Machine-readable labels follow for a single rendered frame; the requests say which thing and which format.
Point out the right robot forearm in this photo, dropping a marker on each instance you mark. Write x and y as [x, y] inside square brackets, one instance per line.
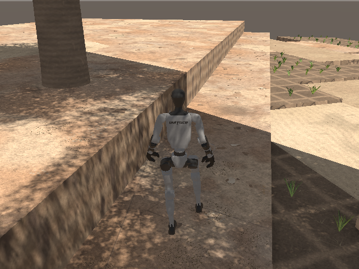
[207, 148]

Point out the left robot forearm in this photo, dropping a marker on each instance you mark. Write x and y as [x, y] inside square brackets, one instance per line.
[152, 146]

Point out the robot left shin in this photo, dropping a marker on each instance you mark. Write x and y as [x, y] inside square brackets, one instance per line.
[170, 209]

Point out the robot left upper arm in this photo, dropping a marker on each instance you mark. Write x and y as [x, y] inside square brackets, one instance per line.
[158, 127]

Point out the robot left hand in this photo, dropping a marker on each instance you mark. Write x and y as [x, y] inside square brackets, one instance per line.
[149, 156]

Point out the robot right upper arm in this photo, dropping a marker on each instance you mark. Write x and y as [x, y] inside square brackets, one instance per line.
[199, 127]

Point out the left robot foot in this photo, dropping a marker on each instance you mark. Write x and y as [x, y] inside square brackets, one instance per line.
[171, 230]

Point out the robot right hand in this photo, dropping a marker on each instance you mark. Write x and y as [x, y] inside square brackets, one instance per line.
[211, 160]

